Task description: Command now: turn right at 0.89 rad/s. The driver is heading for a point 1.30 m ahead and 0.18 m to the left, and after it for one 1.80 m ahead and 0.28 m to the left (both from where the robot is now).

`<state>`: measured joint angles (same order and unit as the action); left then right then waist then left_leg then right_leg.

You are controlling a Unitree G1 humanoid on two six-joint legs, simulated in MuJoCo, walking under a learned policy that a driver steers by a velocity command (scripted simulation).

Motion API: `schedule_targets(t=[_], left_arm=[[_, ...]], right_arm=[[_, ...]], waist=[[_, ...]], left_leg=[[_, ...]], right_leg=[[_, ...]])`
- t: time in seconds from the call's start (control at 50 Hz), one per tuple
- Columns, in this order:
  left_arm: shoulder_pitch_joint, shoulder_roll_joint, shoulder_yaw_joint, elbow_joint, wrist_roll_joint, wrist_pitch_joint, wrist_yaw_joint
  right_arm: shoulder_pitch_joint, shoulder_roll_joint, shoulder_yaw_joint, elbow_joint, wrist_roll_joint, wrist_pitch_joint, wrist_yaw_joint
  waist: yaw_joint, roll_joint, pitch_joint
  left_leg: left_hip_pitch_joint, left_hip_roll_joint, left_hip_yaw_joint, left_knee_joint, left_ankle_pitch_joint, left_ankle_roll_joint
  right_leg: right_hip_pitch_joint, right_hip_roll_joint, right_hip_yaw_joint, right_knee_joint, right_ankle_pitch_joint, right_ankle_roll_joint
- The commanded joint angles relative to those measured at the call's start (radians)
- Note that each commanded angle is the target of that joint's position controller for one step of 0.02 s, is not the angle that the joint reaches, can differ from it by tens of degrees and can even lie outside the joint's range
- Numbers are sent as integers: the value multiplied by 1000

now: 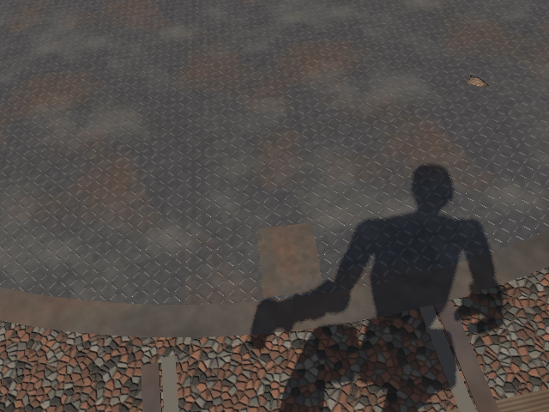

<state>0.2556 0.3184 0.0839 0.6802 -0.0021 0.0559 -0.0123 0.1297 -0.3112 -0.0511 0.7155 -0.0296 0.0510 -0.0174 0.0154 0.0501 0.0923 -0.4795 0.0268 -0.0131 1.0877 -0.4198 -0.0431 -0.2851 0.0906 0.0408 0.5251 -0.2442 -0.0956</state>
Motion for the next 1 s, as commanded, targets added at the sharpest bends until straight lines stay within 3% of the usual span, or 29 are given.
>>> schedule_targets(t=[0.02,0.04,0.08,0.12,0.2,0.28,0.34,0.44,0.46,0.48,0.5,0.52,0.54,0.56,0.58,0.6,0.64,0.7,0.78,0.82,0.84,0.86,0.88,0.9,0.92,0.94,0.96,0.98,1.0], left_arm=[[9,153,40,-65,-4,-11,4],[38,165,46,-59,-1,-12,1],[46,176,47,-64,9,-13,-8],[57,181,47,-63,17,-19,-12],[98,134,21,-27,23,-66,-5],[96,145,13,-21,31,-99,-9],[88,157,12,-11,39,-117,1],[51,162,11,7,48,-139,13],[35,161,8,9,46,-139,11],[20,165,6,12,42,-139,10],[19,146,-3,13,48,-137,13],[-25,103,-24,-32,49,-143,14],[-52,22,-47,-81,58,-158,0],[-131,64,-47,-89,74,-170,-3],[-146,101,-42,-85,73,-181,-11],[-131,101,-45,-76,76,-184,-15],[-123,82,-58,-73,90,-160,-25],[-213,69,-71,-113,81,-120,-33],[-383,31,-98,-176,54,-126,-42],[-420,37,-100,-197,43,-130,-38],[-406,49,-97,-197,39,-132,-32],[-347,67,-90,-181,38,-132,-23],[-243,108,-72,-151,35,-132,-9],[-57,158,-48,-106,23,-133,11],[173,202,-19,-47,24,-133,36],[386,256,4,-2,57,-138,60],[266,319,14,-3,77,-138,47],[143,215,12,-18,57,-134,33],[88,132,-5,-11,46,-136,23]], right_arm=[[-1,-80,-17,-64,-3,-10,4],[5,-81,-15,-65,-9,-9,9],[-26,-95,-17,-73,-20,-9,20],[-64,-107,-20,-79,-20,-21,27],[-55,-77,-7,-48,-16,-54,38],[-105,-93,-4,-67,7,-65,52],[-101,-99,-3,-84,17,-70,70],[-69,-109,-5,-111,17,-70,88],[-28,-106,-6,-102,16,-71,87],[67,-111,-13,-74,12,-73,81],[256,-147,-34,-11,4,-83,72],[481,-259,-68,33,-7,-91,55],[459,-292,-67,23,-1,-98,56],[365,-228,-56,3,10,-95,57],[344,-226,-62,-7,10,-94,53],[344,-223,-64,-4,15,-94,48],[310,-168,-44,-3,22,-103,35],[336,-162,-43,13,32,-120,32],[375,-165,-52,48,35,-121,25],[390,-175,-56,67,42,-126,20],[370,-185,-59,69,45,-128,16],[334,-200,-62,65,47,-130,13],[324,-225,-67,67,45,-134,13],[290,-260,-75,63,35,-138,18],[231,-249,-73,55,22,-149,21],[225,-93,-34,44,-1,-162,17],[399,-3,-1,3,62,-158,30],[336,-81,-1,46,25,-144,26],[233,-105,-7,38,4,-137,38]], waist=[[-3,-105,-141],[9,-101,-174],[29,-167,-140],[42,-185,-93],[61,-182,-95],[77,-176,-53],[67,-151,-20],[33,-125,16],[9,-115,0],[-43,-98,-47],[-125,-25,-144],[-215,164,-248],[-146,315,-206],[-138,147,-120],[-121,16,-117],[-99,-51,-117],[-51,-36,-55],[-50,-22,12],[-100,3,24],[-114,27,-1],[-99,27,-16],[-61,24,-54],[-15,22,-139],[85,25,-244],[205,18,-333],[246,-180,-454],[72,-514,-560],[76,-320,-398],[75,-184,-273]], left_leg=[[-112,-4,-44,-9,71,-12],[-109,-5,-47,-44,82,-16],[-148,-16,-52,-115,87,-22],[-182,-26,-60,-180,98,-32],[-174,13,-9,-308,232,-25],[-167,29,12,-369,243,22],[-165,24,-4,-387,220,65],[-77,25,47,-447,152,150],[15,-2,81,-480,146,173],[165,-57,130,-516,134,191],[405,-103,113,-531,76,209],[649,84,-261,-667,-245,285],[776,231,-788,-883,-485,353],[736,245,-825,-896,-363,348],[688,227,-686,-848,-229,343],[619,193,-597,-856,-163,332],[475,113,-488,-904,-58,312],[360,57,-415,-957,145,326],[310,4,-357,-937,536,295],[344,34,-384,-932,709,273],[360,41,-382,-913,782,258],[358,32,-366,-856,912,229],[363,26,-363,-735,1085,199],[322,14,-360,-524,1131,177],[197,-29,-342,-272,1025,165],[76,-96,-250,107,383,179],[-141,-193,-177,330,-48,146],[-221,-103,-149,345,64,164],[-225,-69,-134,315,134,158]], right_leg=[[184,-223,320,-186,336,-122],[196,-208,351,-223,81,-128],[176,-200,456,-308,-374,-142],[163,-206,521,-337,-461,-149],[197,-225,435,-338,-320,-131],[179,-276,400,-369,-342,-128],[192,-323,339,-399,-333,-117],[220,-357,185,-424,-233,-84],[197,-339,126,-382,-106,-72],[161,-307,47,-252,155,-58],[75,-244,-64,54,448,-37],[-181,-157,-155,479,421,23],[-553,12,-52,674,-187,63],[-677,-51,55,769,-123,54],[-659,-109,61,763,-40,55],[-606,-141,51,713,-14,63],[-533,-171,32,621,7,100],[-525,-160,-35,510,26,138],[-404,-103,-87,216,198,150],[-309,-86,-82,121,283,128],[-242,-76,-73,75,296,115],[-115,-54,-69,28,277,102],[57,-23,-64,35,218,89],[278,-26,-54,54,144,80],[523,-106,-9,85,44,68],[692,-338,224,57,-340,37],[756,-548,879,-222,-520,-90],[615,-471,863,-260,-605,-121],[476,-424,691,-236,-485,-133]])
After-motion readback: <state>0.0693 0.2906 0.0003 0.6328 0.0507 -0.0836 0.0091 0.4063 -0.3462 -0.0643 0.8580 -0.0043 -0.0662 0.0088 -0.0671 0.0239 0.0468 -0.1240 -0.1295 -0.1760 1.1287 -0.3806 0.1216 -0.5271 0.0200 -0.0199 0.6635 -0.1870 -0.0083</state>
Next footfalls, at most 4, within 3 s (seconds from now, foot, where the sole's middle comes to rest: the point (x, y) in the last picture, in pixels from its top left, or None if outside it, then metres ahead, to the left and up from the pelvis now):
0.50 left None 0.27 0.14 -0.77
0.92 right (292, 282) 0.76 0.06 -0.77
1.30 left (169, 222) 0.97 0.42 -0.77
1.72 right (226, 115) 1.42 0.28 -0.77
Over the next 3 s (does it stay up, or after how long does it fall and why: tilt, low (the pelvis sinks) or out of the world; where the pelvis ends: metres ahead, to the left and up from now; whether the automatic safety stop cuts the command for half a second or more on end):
stays up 1.76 0.24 0.01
